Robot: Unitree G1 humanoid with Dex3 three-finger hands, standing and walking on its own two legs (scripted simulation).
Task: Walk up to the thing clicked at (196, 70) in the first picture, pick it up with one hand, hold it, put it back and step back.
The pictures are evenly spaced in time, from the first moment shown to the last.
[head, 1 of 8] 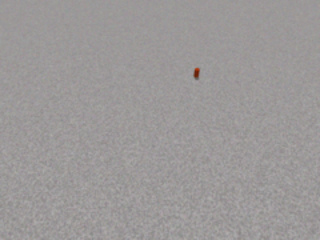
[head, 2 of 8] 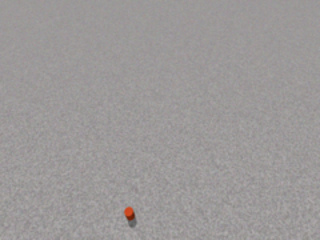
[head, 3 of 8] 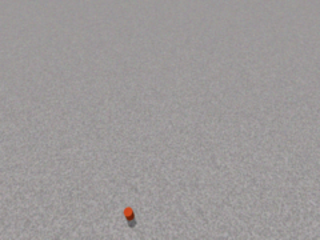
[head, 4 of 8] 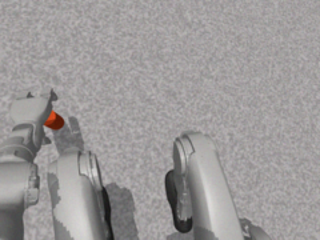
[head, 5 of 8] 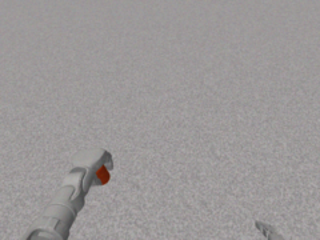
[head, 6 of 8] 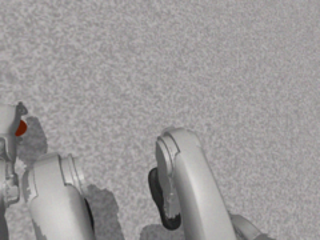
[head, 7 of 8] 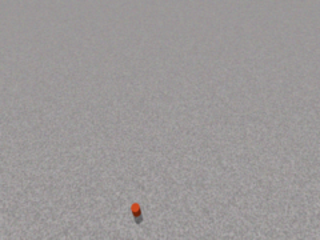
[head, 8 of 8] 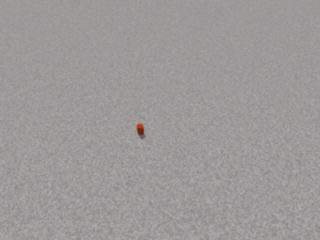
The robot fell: no
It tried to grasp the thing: yes
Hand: left
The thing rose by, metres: 0.67
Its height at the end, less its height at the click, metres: +0.00
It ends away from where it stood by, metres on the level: 0.00
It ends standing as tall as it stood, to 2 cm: yes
